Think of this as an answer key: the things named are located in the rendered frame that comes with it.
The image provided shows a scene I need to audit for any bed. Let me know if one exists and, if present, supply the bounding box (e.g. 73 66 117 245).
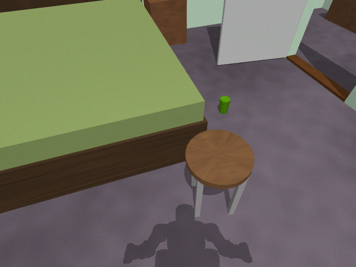
0 0 207 214

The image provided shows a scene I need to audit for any cup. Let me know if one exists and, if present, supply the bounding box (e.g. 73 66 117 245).
219 96 230 114

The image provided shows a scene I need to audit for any stool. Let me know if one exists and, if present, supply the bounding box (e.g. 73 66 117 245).
185 130 254 217

